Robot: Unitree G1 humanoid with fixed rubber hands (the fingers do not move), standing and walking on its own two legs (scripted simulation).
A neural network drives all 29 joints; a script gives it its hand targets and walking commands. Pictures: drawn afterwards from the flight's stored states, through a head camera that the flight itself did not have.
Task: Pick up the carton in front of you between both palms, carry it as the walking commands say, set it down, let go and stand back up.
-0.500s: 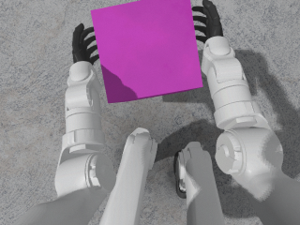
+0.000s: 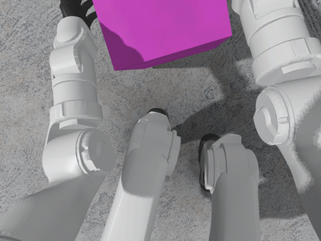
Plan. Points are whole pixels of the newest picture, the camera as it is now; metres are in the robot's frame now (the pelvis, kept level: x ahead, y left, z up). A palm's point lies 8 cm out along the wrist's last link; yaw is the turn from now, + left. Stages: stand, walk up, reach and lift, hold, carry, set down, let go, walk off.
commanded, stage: set down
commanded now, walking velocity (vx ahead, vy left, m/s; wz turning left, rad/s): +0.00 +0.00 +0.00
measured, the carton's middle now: (164, 11) +0.52 +0.14 -0.26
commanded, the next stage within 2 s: none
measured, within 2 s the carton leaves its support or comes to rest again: rests again in 0.24 s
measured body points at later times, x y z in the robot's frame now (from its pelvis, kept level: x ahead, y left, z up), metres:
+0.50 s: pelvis +0.01 -0.01 -0.02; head +0.38 +0.02 +0.23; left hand +0.47 +0.28 -0.20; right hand +0.61 +0.00 -0.20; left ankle +0.13 +0.13 -0.38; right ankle +0.09 -0.09 -0.38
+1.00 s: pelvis +0.01 -0.01 -0.03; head +0.38 +0.02 +0.21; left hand +0.48 +0.28 -0.21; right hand +0.61 +0.00 -0.20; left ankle +0.13 +0.13 -0.38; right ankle +0.09 -0.09 -0.38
